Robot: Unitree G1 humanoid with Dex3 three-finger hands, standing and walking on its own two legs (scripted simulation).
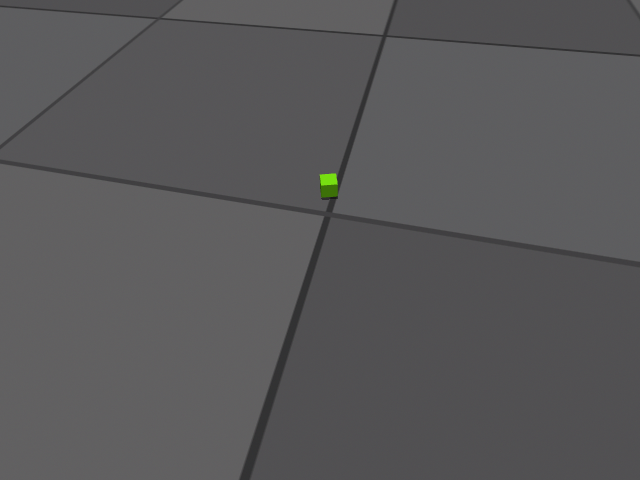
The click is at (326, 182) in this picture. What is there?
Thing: cube
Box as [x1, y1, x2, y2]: [320, 173, 337, 197]
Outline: 335,173 320,174 321,197 337,196 337,183
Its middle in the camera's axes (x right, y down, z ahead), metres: +0.05 -0.24 +1.79
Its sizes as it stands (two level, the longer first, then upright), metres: 0.075 0.075 0.075
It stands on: the floor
